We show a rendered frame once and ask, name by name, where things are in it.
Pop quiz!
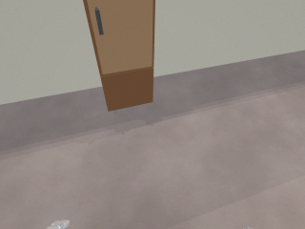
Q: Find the left robot hand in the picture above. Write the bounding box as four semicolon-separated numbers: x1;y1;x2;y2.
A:
46;219;70;229

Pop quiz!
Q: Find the cupboard door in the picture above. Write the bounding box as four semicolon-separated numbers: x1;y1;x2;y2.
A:
87;0;153;74

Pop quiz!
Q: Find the handle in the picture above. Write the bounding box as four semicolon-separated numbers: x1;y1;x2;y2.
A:
94;7;104;35

